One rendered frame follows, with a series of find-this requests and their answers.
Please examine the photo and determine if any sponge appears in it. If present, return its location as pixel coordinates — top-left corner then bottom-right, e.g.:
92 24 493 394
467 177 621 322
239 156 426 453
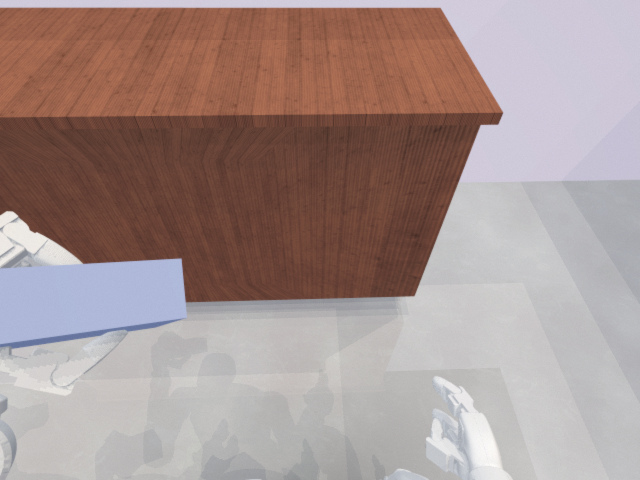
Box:
0 258 187 349

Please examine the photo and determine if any left robot hand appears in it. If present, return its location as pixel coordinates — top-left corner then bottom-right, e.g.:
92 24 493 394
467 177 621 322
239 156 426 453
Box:
0 211 128 396

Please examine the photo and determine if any table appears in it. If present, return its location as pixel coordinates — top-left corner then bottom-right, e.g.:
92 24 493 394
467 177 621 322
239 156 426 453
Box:
0 8 503 302

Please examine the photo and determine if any right robot hand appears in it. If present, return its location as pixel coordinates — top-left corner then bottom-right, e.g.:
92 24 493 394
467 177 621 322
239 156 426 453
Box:
426 376 503 480

